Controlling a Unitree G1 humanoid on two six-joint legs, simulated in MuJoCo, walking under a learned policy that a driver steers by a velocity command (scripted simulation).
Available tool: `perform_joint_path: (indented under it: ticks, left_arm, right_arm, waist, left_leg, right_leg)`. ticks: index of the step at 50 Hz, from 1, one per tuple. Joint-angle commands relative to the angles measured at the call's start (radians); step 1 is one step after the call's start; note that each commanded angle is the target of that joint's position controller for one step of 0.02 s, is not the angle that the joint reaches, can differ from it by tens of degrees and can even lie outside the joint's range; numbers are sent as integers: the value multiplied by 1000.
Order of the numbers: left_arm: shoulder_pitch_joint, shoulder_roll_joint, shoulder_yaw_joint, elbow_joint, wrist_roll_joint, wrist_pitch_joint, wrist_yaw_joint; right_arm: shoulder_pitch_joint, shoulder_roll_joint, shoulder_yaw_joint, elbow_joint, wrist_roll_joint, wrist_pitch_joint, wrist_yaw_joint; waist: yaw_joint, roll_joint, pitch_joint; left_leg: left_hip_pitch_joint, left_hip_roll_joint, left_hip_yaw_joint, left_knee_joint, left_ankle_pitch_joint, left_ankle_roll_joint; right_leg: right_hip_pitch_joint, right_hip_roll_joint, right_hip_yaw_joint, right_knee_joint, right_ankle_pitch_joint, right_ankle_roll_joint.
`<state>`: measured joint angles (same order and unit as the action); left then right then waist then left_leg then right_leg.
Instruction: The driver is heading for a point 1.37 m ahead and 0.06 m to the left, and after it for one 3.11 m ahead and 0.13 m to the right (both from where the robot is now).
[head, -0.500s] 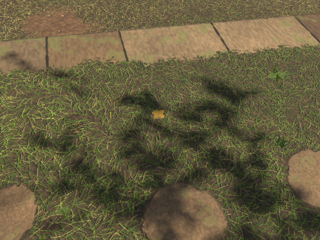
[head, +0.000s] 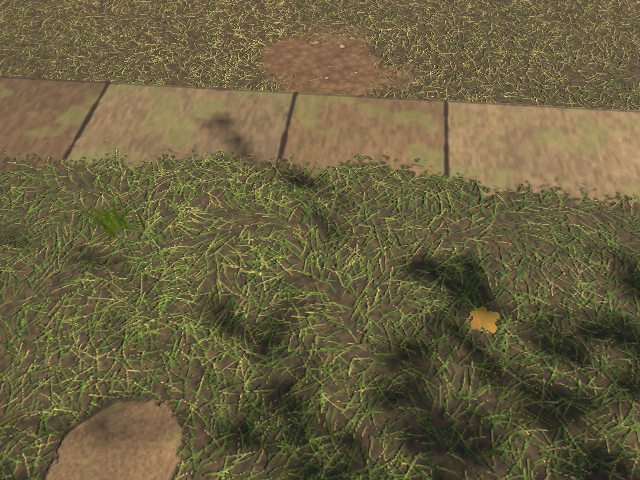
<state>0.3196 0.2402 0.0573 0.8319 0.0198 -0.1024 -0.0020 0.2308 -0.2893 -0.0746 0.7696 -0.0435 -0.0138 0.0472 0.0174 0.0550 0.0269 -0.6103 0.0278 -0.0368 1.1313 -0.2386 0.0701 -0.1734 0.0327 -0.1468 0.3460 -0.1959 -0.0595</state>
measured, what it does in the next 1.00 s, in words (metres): walks ahead: left foot, then right foot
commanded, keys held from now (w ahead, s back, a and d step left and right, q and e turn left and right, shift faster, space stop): w+q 0.40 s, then w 0.18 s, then w+e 0.42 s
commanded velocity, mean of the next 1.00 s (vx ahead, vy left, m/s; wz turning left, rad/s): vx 0.50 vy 0.00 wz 0.23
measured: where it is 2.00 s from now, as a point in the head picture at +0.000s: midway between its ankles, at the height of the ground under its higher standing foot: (306, 263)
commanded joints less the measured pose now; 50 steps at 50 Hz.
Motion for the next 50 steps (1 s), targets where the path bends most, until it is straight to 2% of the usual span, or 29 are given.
perform_joint_path:
  ticks: [1, 5, 10, 12, 14, 15, 16, 17, 18, 19, 20, 21, 23, 25, 28, 31, 34, 37, 38, 40, 41, 42, 43, 44, 45, 46, 47, 48, 50]
  left_arm:
    - [17, 76, 11, -35, -1, -24, -4]
    - [55, 90, 10, -12, -2, -19, -3]
    - [140, 136, 17, 31, 0, 6, 16]
    - [154, 164, 21, 47, 2, 23, 25]
    - [151, 192, 25, 50, -1, 42, 30]
    - [140, 185, 21, 30, 2, 45, 29]
    - [163, 71, -5, -46, -9, 37, 7]
    - [60, 141, 13, -92, -5, 28, 1]
    - [-47, 141, 12, -124, -8, 18, -3]
    - [-45, 120, 0, -120, -12, 7, -2]
    - [-30, 117, 1, -105, -3, 11, -1]
    - [5, 110, -1, -95, 15, 29, -2]
    - [44, 93, -3, -78, 32, 65, -12]
    - [8, 75, -6, -87, 29, 76, -21]
    - [-120, 74, -8, -121, 25, 78, -25]
    - [-208, 73, -11, -140, 15, 74, -29]
    - [-297, 72, -15, -164, 7, 69, -34]
    - [-340, 76, -16, -184, 4, 65, -43]
    - [-332, 78, -15, -184, 4, 63, -45]
    - [-250, 87, -7, -159, 4, 60, -38]
    - [-157, 105, 3, -130, 4, 57, -31]
    - [-6, 119, 14, -79, 11, 49, -24]
    - [156, 180, 34, -43, 29, 43, -13]
    - [198, 302, 69, -43, 34, 45, -10]
    - [130, 244, 58, -37, -16, 54, -23]
    - [48, 217, 53, -55, -22, 58, -24]
    - [13, 170, 43, -58, -15, 57, -25]
    - [0, 150, 36, -54, -14, 55, -21]
    - [-4, 133, 28, -42, -20, 46, -17]
  right_arm:
    - [-19, 0, 9, -72, 0, 1, 16]
    - [-165, 23, 28, -117, 8, -8, 31]
    - [-293, 15, 33, -166, 1, -9, 39]
    - [-261, 1, 26, -161, -5, -8, 29]
    - [-60, -37, 4, -103, -11, -19, 15]
    - [123, -95, -22, -45, -22, -25, -1]
    - [154, -207, -51, -50, -15, -23, -18]
    - [198, -228, -57, -71, 16, -11, -27]
    - [177, -204, -53, -44, 21, -4, -38]
    - [130, -157, -42, -33, 31, -9, -44]
    - [80, -123, -33, -37, 31, -16, -45]
    - [41, -92, -21, -40, 35, -24, -45]
    - [36, -65, -8, -38, 39, -47, -38]
    - [73, -81, -10, -12, 40, -59, -35]
    - [141, -83, -7, 24, 41, -64, -33]
    - [189, -88, -4, 47, 40, -70, -34]
    - [232, -86, 2, 72, 30, -76, -39]
    - [249, -90, 6, 99, 16, -77, -52]
    - [240, -94, 7, 105, 13, -76, -57]
    - [205, -112, 7, 109, 8, -78, -66]
    - [198, -124, 5, 114, 3, -75, -68]
    - [186, -132, 5, 113, 5, -69, -69]
    - [183, -119, 14, 89, 10, -73, -72]
    - [260, -41, 27, 52, 39, -79, -57]
    - [209, -91, 19, 51, 8, -87, -54]
    - [130, -98, 20, 23, 13, -95, -48]
    - [83, -92, 26, 11, 14, -103, -45]
    - [64, -79, 28, 3, 8, -96, -43]
    - [83, -57, 35, -4, -8, -60, -39]
  waist:
    - [-23, -117, 14]
    - [5, -122, 38]
    - [42, -124, 68]
    - [19, -146, 31]
    - [-70, -143, -93]
    - [-150, -85, -200]
    - [-109, 148, -314]
    - [-149, 106, -377]
    - [-143, 20, -231]
    - [-98, -22, -128]
    - [-47, -68, -75]
    - [-3, -65, -61]
    - [24, -50, -74]
    - [21, -38, -48]
    - [-19, -22, 8]
    - [-54, -1, 17]
    - [-87, -1, 45]
    - [-88, -1, 79]
    - [-77, -2, 81]
    - [-34, 12, 37]
    - [7, 15, -20]
    - [75, -4, -100]
    - [137, -57, -201]
    - [82, -308, -293]
    - [59, -210, -281]
    - [35, -142, -140]
    - [24, -53, -75]
    - [-1, -30, -33]
    - [-41, -65, -33]
  left_leg:
    - [-118, 47, -26, -38, 104, -11]
    - [-67, 39, 51, -279, 257, -8]
    - [-17, 9, 143, -474, 143, 35]
    - [76, -54, 185, -515, 31, 71]
    - [330, -134, 192, -593, -7, 123]
    - [602, -79, 78, -627, -33, 168]
    - [938, 239, -408, -658, -143, 282]
    - [986, 338, -753, -811, -55, 351]
    - [916, 291, -558, -819, 78, 315]
    - [762, 259, -440, -828, 218, 282]
    - [642, 202, -358, -843, 311, 240]
    - [557, 163, -295, -858, 373, 222]
    - [486, 127, -235, -885, 451, 218]
    - [447, 105, -193, -925, 440, 208]
    - [468, 90, -170, -963, 410, 177]
    - [552, 97, -140, -966, 431, 147]
    - [630, 122, -104, -975, 449, 133]
    - [699, 163, -71, -970, 489, 123]
    - [715, 173, -53, -952, 547, 115]
    - [727, 170, 2, -837, 853, 87]
    - [738, 161, 25, -702, 993, 72]
    - [695, 132, 65, -497, 1003, 54]
    - [497, 102, 93, -221, 736, 35]
    - [103, -113, 124, 193, 15, -25]
    - [-28, -105, -34, 277, -207, -12]
    - [-74, -42, -49, 253, -123, -11]
    - [-56, -5, -36, 190, -67, -16]
    - [-25, 20, -33, 129, -60, -26]
    - [52, 40, -22, 38, -63, -59]
  right_leg:
    - [43, -291, 170, -207, 214, -116]
    - [52, -254, 32, -192, 306, -83]
    - [201, -297, -29, -135, 437, -67]
    - [258, -306, -70, -2, 745, -55]
    - [227, -300, -108, 312, 881, -41]
    - [46, -281, -114, 578, 666, -12]
    - [-389, -152, -107, 931, -124, 46]
    - [-563, -29, 87, 1107, -350, 66]
    - [-656, -95, 160, 1083, -227, 55]
    - [-611, -131, 157, 986, -147, 51]
    - [-539, -155, 162, 899, -131, 55]
    - [-469, -166, 166, 854, -137, 64]
    - [-397, -162, 151, 804, -133, 77]
    - [-408, -160, 135, 732, -58, 85]
    - [-477, -165, 127, 587, 81, 88]
    - [-509, -152, 119, 463, 185, 72]
    - [-523, -132, 102, 371, 218, 40]
    - [-508, -102, 97, 298, 163, -2]
    - [-481, -85, 92, 276, 127, -19]
    - [-334, -17, 56, 242, 42, -60]
    - [-228, 24, 39, 226, 6, -80]
    - [-53, 53, 32, 159, 34, -105]
    - [201, -92, 219, 148, -16, -161]
    - [464, -364, 772, 66, -37, -330]
    - [452, -365, 920, -46, -6, -329]
    - [322, -343, 750, -48, 16, -306]
    - [210, -305, 649, -66, 120, -280]
    - [124, -262, 579, -80, 198, -252]
    - [28, -200, 486, -109, 290, -223]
